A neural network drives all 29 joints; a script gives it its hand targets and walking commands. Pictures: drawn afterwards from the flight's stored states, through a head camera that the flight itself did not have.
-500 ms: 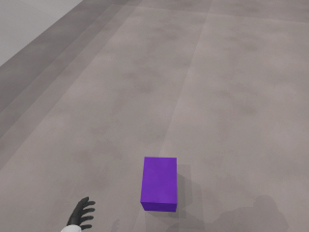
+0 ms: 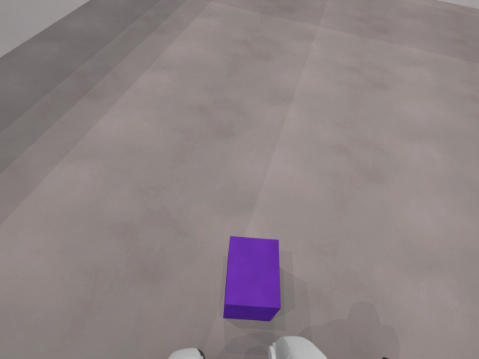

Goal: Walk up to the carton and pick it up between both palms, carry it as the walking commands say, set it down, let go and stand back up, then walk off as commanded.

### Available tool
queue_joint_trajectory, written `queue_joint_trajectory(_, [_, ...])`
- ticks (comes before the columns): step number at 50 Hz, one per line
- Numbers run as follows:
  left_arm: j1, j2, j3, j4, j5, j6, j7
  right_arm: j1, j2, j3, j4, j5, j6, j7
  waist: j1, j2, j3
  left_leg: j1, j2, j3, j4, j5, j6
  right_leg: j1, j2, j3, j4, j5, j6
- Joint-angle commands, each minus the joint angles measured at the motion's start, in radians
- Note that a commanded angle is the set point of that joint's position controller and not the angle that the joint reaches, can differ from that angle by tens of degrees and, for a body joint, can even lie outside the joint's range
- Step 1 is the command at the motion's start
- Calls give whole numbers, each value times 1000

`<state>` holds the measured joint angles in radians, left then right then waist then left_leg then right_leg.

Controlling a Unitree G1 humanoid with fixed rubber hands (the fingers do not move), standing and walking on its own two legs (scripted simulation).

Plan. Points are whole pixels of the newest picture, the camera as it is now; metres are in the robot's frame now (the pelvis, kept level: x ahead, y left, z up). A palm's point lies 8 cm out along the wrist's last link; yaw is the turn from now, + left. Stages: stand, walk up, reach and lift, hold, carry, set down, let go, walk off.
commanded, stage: walk up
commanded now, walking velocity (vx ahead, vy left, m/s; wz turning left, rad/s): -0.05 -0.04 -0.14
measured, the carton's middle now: (250, 279) +0.43 -0.06 -0.66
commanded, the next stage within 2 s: stand in 1.12 s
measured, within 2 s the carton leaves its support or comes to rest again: neither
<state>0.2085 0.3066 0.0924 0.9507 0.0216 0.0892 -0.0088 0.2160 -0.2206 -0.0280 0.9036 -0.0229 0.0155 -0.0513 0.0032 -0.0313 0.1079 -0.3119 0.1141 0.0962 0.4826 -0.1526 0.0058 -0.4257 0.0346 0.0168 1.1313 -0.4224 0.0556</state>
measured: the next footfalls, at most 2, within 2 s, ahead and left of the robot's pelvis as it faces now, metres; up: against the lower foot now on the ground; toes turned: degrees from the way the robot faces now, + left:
right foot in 0.18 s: -0.02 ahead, -0.14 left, +0.00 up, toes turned -1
left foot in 0.50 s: +0.01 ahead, +0.09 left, +0.00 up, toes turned -8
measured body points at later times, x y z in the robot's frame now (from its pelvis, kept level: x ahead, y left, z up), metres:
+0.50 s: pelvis -0.03 -0.04 +0.00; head -0.02 -0.04 +0.45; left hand +0.02 +0.19 -0.15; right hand -0.02 -0.29 -0.15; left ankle -0.03 +0.08 -0.74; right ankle -0.06 -0.13 -0.74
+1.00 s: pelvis -0.03 -0.03 +0.01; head -0.03 -0.02 +0.45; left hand -0.04 +0.20 -0.16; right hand -0.03 -0.25 -0.15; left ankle -0.03 +0.08 -0.74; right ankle -0.06 -0.13 -0.74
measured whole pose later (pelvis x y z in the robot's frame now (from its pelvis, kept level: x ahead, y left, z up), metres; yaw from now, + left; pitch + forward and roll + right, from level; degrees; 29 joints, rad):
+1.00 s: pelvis -0.03 -0.03 +0.01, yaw -1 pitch -2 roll +0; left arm 0.29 0.17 0.01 1.13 0.00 -0.01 0.04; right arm 0.27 -0.16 0.01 1.10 -0.01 -0.01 -0.03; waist 0.01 -0.01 0.05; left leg -0.12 -0.01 0.05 0.36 -0.20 0.02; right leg -0.08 0.00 -0.03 0.35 -0.23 -0.01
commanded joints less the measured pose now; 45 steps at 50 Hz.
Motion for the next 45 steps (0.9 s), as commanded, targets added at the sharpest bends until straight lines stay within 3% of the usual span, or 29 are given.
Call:
queue_joint_trajectory(1, [40,21,-20,-66,5,-9,-8,50,-172,-47,-33,-16,4,11,-34,203,-138,107,214,-209,-266,-196,115,24,-22,-35,-240,-2,-15])
queue_joint_trajectory(3, [65,10,-29,-65,-9,-20,-8,28,-200,-53,-30,-20,14,24,-24,298,-110,17,223,-209,-271,-218,125,140,-28,-44,-388,-42,-32])
queue_joint_trajectory(6, [175,-25,-50,-31,-11,-45,-3,-6,-151,-40,-32,-3,33,44,13,228,-80,-62,132,-145,-231,-305,47,347,6,-77,-744,81,-55])
queue_joint_trajectory(7, [175,-18,-48,-18,-4,-58,6,36,-113,-31,-24,3,33,56,3,119,-80,-83,97,-123,-140,-246,32,382,-57,7,-881,79,-62])
queue_joint_trajectory(8, [163,42,-42,-32,0,-75,13,90,-53,-14,-18,10,38,62,-19,-121,-85,-92,13,-48,-17,-183,-5,356,-202,188,-1007,-29,-82])
queue_joint_trajectory(9, [97,107,-31,-70,4,-80,16,47,-55,-13,-30,5,39,65,3,-257,-54,-141,-52,18,170,-269,-28,233,-343,333,-1089,-108,-134])
queue_joint_trajectory(10, [46,74,-46,-83,14,-86,29,40,-64,-24,-12,-3,45,67,-27,-149,9,-128,-57,-71,243,-233,-29,170,-344,292,-1085,-50,-125])
queue_joint_trajectory(11, [37,59,-53,-69,5,-84,29,1,-107,-28,-18,3,44,68,-1,-194,70,-54,-31,-117,277,-215,-27,62,-318,241,-1036,69,-148])
queue_joint_trajectory(12, [-11,69,-55,-74,1,-89,35,21,-137,-36,-17,14,44,63,-36,-196,109,-68,-36,-119,331,-226,-38,56,-266,187,-934,332,-152])
queue_joint_trajectory(13, [7,67,-50,-80,-4,-93,39,29,-120,-42,-9,17,38,49,-42,-187,55,-94,-57,-99,371,-235,-36,126,-240,144,-866,592,-173])
queue_joint_trajectory(14, [-8,48,-48,-71,-6,-97,47,69,-132,-50,17,3,38,48,-64,-114,28,-133,-76,-94,404,-230,-40,213,-253,100,-818,803,-187])
queue_joint_trajectory(15, [31,38,-40,-75,-8,-103,51,61,-113,-49,16,2,42,42,-59,-50,-37,-153,-99,-116,394,-244,-31,322,-269,104,-810,873,-194])
queue_joint_trajectory(16, [58,30,-41,-56,-14,-108,54,93,-74,-27,42,8,40,41,-59,-33,-125,-143,-89,-97,329,-229,-24,440,-264,94,-855,674,-195])
queue_joint_trajectory(17, [85,13,-45,-47,-14,-108,53,97,-61,-19,42,7,40,38,-30,-72,-134,-129,-73,-96,257,-226,-22,468,-250,99,-857,535,-191])
queue_joint_trajectory(18, [85,9,-50,-35,-11,-105,56,58,-53,-11,37,6,30,39,-17,-78,-99,-104,-66,-94,196,-228,-20,412,-230,104,-859,478,-186])
queue_joint_trajectory(20, [125,-5,-57,6,-6,-95,57,36,-45,-5,40,12,22,34,5,-173,-68,-28,-78,-85,93,-222,-19,362,-231,107,-831,542,-191])
queue_joint_trajectory(22, [93,-2,-46,10,-15,-91,52,116,-44,-4,64,15,9,19,-37,-122,-91,134,-52,-85,-113,8,-7,305,-244,118,-813,525,-168])
queue_joint_trajectory(23, [89,-33,-54,4,-19,-98,49,156,-66,-3,84,8,0,13,-44,-36,-121,222,-6,-126,-123,122,8,254,-223,124,-816,437,-141])
queue_joint_trajectory(25, [101,-60,-52,9,-23,-94,50,136,-102,-3,100,9,-16,17,2,140,-103,245,72,-222,-167,278,34,209,-106,34,-777,254,-102])
queue_joint_trajectory(26, [109,-78,-59,33,-32,-94,45,114,-75,5,117,11,-14,23,22,144,-72,223,39,-181,-161,158,39,225,-87,22,-821,230,-80])
queue_joint_trajectory(28, [82,-50,-62,45,-31,-100,46,99,-54,9,121,14,-11,20,6,179,-36,132,13,-171,-185,132,28,311,-113,32,-820,300,-86])
queue_joint_trajectory(30, [115,-43,-60,78,-26,-96,40,100,-34,20,120,14,-15,17,14,114,-30,114,1,-156,-198,73,21,325,-127,46,-829,312,-90])
queue_joint_trajectory(31, [103,-51,-60,83,-22,-96,40,106,-52,18,128,12,-15,14,5,131,-20,111,-5,-153,-210,29,22,321,-121,51,-832,284,-89])
queue_joint_trajectory(33, [111,-60,-68,106,-19,-95,44,127,-38,22,143,14,-19,17,0,33,10,138,-5,-153,-197,41,20,283,-128,42,-850,273,-86])
queue_joint_trajectory(37, [108,-75,-71,121,-15,-103,44,128,-34,19,157,12,-23,19,-7,46,-30,174,-4,-140,-193,35,28,288,-130,42,-854,281,-79])
queue_joint_trajectory(38, [95,-71,-71,127,-15,-105,47,100,-47,18,144,8,-27,21,-3,3,-29,156,-7,-148,-189,69,29,296,-137,31,-857,287,-76])
queue_joint_trajectory(41, [117,-37,-66,138,-12,-108,46,102,-50,14,162,13,-29,19,5,9,-39,174,-16,-120,-175,81,19,292,-147,40,-864,291,-81])
queue_joint_trajectory(42, [123,-34,-63,144,-15,-109,48,110,-57,18,157,12,-34,18,9,-28,-64,194,-16,-125,-180,87,23,309,-151,36,-859,313,-84])
queue_joint_trajectory(45, [126,-76,-69,157,-18,-105,45,117,-25,21,171,12,-35,19,3,-11,-32,191,-14,-129,-192,74,27,279,-144,33,-843,300,-78])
